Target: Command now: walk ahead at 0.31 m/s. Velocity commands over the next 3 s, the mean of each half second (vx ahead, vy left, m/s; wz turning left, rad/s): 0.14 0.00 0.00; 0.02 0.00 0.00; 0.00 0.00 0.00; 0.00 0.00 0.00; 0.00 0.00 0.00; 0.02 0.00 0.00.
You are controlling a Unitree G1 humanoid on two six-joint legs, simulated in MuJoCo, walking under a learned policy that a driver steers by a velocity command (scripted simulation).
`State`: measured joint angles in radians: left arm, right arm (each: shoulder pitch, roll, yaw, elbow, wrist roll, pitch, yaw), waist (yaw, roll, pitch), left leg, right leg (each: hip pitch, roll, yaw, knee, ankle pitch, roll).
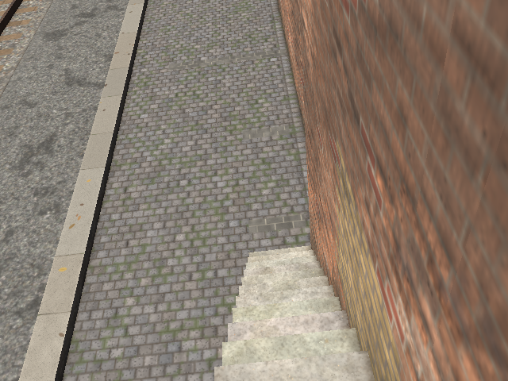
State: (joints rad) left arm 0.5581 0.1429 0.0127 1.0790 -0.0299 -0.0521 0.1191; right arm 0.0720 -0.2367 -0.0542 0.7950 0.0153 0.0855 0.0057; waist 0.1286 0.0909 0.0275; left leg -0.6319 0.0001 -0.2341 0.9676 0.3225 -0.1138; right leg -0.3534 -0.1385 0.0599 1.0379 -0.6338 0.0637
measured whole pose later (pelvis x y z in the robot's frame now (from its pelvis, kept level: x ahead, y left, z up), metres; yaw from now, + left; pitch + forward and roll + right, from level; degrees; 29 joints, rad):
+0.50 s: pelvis +0.15 +0.12 -0.14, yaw +1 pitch -3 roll -4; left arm 0.22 0.14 -0.03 0.98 -0.02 0.03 0.06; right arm 0.38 -0.08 0.08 1.14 -0.04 0.01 -0.02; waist -0.02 0.02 -0.01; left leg -0.11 0.05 0.02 0.48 -0.29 0.02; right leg -0.54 0.02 0.02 1.06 0.06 0.03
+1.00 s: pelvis +0.18 +0.11 -0.14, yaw +1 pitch +0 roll +1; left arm 0.15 0.23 -0.09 1.12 -0.01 0.06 0.03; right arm 0.32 -0.22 0.01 1.03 -0.02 0.06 0.02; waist -0.03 -0.03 0.03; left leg -0.04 -0.04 0.05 0.30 -0.26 0.02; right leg -0.21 -0.05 0.15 0.41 -0.21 0.07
